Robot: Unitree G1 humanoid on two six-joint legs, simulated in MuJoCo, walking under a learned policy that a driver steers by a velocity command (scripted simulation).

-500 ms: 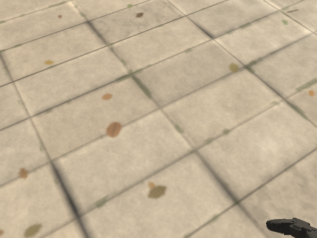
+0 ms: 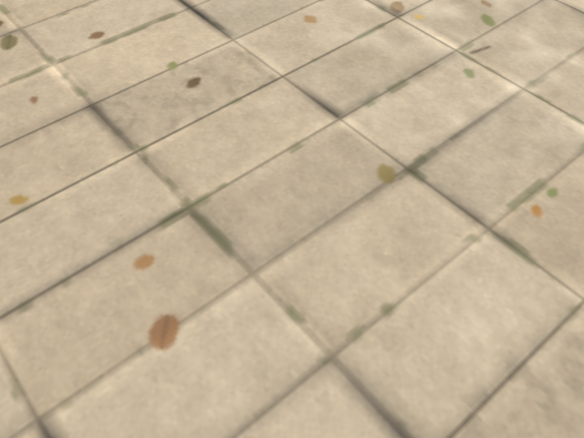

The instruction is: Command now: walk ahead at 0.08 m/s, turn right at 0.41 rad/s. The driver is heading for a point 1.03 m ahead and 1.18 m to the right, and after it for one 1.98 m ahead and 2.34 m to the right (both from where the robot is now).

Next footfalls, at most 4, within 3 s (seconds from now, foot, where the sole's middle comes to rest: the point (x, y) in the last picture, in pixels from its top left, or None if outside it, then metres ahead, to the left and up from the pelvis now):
0.04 right None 0.11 -0.08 -0.77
0.50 left None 0.12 0.11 -0.77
0.96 right None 0.00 -0.07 -0.77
1.48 left None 0.15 0.05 -0.77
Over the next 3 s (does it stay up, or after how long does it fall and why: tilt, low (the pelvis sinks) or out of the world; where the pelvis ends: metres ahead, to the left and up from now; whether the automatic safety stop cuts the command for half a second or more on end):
stays up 0.04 -0.12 0.01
